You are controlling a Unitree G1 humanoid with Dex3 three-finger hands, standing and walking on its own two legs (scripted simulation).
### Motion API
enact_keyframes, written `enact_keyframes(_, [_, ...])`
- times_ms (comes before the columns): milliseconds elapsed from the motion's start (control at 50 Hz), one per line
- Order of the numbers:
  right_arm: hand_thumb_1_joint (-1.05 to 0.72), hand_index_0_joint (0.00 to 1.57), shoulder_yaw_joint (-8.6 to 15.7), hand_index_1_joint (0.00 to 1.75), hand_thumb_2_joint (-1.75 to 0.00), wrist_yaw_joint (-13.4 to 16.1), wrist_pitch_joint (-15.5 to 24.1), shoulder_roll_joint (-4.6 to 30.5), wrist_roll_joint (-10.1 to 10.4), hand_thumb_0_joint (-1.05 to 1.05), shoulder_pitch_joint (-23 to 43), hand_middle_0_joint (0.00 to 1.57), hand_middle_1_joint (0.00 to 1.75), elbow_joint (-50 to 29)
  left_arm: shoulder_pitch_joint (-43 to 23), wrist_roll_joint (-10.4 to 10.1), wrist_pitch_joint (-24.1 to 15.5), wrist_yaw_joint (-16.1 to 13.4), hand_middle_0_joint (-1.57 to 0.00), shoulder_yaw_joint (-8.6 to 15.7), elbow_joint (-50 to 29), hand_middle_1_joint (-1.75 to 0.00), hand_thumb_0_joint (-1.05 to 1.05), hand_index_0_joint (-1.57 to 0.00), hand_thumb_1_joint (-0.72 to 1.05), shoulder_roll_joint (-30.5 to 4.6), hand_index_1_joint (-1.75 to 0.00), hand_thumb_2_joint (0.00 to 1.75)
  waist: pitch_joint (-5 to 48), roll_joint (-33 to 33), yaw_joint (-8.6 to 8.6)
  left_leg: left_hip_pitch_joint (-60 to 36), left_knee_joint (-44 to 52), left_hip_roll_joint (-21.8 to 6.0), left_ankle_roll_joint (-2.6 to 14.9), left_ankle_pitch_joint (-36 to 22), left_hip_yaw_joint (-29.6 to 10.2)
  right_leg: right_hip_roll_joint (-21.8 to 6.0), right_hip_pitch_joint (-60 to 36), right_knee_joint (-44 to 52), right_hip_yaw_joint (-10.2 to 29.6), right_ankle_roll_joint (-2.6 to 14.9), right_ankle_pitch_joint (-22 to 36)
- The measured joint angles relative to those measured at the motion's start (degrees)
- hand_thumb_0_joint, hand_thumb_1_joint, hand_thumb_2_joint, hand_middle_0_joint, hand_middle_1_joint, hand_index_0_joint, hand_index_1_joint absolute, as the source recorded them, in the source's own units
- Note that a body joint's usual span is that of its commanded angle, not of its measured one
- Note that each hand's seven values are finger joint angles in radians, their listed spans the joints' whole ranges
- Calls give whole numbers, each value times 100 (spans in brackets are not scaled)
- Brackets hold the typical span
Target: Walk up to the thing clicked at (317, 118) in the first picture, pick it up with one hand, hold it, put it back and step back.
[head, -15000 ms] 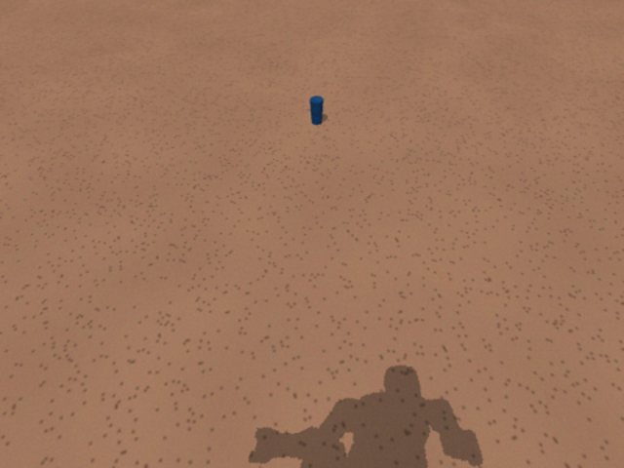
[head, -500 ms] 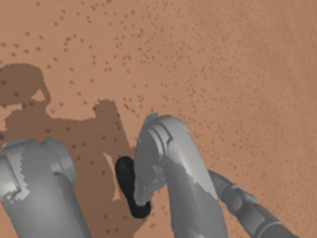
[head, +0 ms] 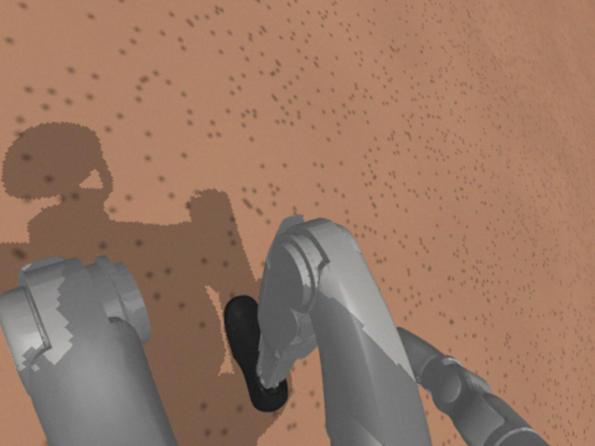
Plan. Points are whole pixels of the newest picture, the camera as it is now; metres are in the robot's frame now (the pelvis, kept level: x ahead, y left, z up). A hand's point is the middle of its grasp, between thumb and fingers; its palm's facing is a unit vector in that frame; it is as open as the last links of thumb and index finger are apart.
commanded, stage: settle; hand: left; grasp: from the side
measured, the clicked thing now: out of the picture +0.43 +0.32 -0.18
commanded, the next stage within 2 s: lift in 1.60 s
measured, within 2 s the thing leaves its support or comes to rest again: neither
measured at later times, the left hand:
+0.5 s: hand out of the picture +0.40 +0.34 -0.04, palm faces +0.40 -0.91 -0.02, open 10.2 cm
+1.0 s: hand out of the picture +0.41 +0.32 +0.03, palm faces +0.38 -0.92 -0.03, open 10.2 cm
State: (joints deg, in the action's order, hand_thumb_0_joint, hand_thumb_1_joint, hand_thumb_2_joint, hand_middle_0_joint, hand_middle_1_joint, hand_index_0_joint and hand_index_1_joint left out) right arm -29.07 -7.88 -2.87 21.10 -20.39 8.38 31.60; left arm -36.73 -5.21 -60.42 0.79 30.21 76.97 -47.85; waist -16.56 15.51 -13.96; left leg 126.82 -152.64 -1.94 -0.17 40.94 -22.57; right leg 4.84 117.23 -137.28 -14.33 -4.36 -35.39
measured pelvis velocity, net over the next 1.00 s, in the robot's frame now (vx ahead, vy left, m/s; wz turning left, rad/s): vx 0.02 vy -0.02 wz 0.16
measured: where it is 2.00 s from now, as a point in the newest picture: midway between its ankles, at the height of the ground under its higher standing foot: (191, 411)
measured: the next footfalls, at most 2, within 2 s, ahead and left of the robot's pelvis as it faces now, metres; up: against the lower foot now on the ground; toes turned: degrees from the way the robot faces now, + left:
none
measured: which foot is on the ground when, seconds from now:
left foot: down 0.00-1.00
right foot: down 0.00-1.00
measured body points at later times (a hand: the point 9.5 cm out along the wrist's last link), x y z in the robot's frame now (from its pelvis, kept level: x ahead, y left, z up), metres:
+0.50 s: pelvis +0.01 -0.01 +0.03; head +0.18 +0.15 +0.41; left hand +0.37 +0.39 -0.03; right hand +0.20 -0.24 -0.04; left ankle +0.08 +0.12 -0.25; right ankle +0.14 -0.13 -0.25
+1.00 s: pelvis +0.02 -0.02 +0.06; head +0.21 +0.08 +0.45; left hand +0.38 +0.37 +0.04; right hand +0.21 -0.26 -0.05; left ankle +0.08 +0.12 -0.25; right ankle +0.14 -0.13 -0.25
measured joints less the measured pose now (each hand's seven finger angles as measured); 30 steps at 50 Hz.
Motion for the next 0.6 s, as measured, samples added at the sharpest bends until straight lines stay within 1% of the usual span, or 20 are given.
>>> enact_keyframes(100, [-91,21,251,30,-90,-13,-15,-28,152,0,-129,21,30,52,107,-30,325,112,-74,-167,-460,-104,2,-65,-31,218,-100,99,237,-183,82,56,107,11,17,-52,116,-55,50,30,68,14,-18])
enact_keyframes(200, [-90,21,559,30,-90,-16,-31,-72,345,0,-289,21,30,87,220,-107,694,230,-75,-274,-1032,-104,2,-66,-32,536,-99,99,514,-354,204,95,242,-1,31,-103,262,-105,112,68,159,58,-27])
enact_keyframes(320, [-90,20,978,30,-90,1,-65,-153,625,0,-554,21,30,124,372,-131,1191,372,-76,-471,-1718,-103,2,-67,-32,893,-98,99,955,-601,353,191,452,3,55,-163,481,-194,237,127,298,110,-74])
enact_keyframes(400, [-90,20,1234,30,-90,31,-76,-212,823,0,-701,21,30,170,457,-194,1520,446,-76,-567,-2080,-102,2,-67,-32,1125,-98,100,1209,-780,459,225,616,0,67,-176,635,-249,302,189,400,141,-122])
enact_keyframes(500, [-89,20,1509,30,-89,83,-117,-285,1037,0,-830,21,30,216,493,-227,1861,492,-77,-595,-2339,-101,2,-68,-33,1349,-97,100,1458,-975,548,268,825,8,73,-202,821,-321,392,263,530,160,-178])
enact_keyframes(600, [-89,20,1746,30,-89,140,-142,-344,1184,0,-922,21,30,290,494,-263,2061,599,-77,-598,-2578,-101,2,-68,-33,1526,-96,101,1608,-1115,620,277,1013,18,48,-207,977,-384,470,317,648,172,-233])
